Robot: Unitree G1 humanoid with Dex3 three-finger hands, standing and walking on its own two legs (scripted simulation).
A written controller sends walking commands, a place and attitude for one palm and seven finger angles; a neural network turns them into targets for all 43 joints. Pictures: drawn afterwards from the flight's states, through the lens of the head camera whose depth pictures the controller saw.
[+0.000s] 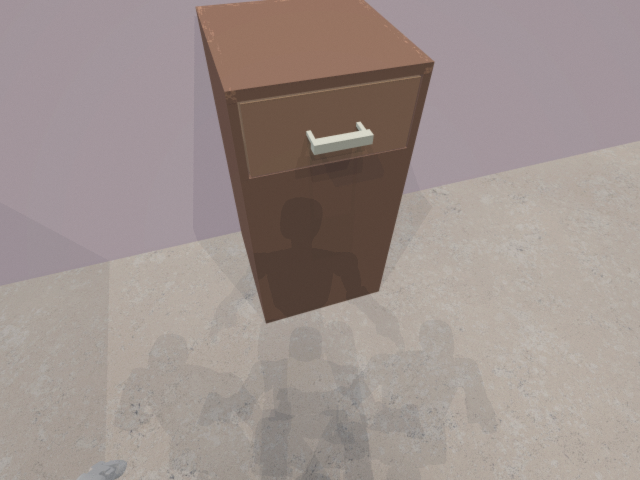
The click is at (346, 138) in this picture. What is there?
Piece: drawer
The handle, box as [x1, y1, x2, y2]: [306, 122, 373, 154]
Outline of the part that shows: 373,135 370,130 366,130 360,122 356,122 356,126 359,130 358,131 315,139 310,130 306,131 306,134 311,143 311,149 314,154 372,143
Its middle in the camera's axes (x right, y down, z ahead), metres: +0.04 -0.22 +0.83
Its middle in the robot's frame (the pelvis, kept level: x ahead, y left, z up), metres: +0.77 +0.00 -0.01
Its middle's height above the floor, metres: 0.76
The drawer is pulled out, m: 0.00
